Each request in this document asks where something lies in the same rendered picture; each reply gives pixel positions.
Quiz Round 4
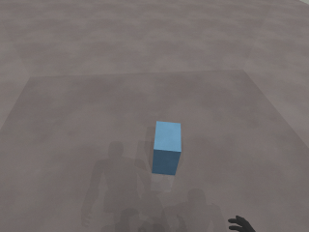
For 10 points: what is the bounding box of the carton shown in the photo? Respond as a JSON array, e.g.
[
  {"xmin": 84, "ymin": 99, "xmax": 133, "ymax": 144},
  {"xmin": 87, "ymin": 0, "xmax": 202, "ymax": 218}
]
[{"xmin": 152, "ymin": 121, "xmax": 182, "ymax": 176}]

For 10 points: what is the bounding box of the right robot hand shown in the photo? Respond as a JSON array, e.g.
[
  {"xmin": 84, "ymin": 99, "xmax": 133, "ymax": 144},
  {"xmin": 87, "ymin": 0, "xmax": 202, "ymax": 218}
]
[{"xmin": 228, "ymin": 216, "xmax": 256, "ymax": 232}]

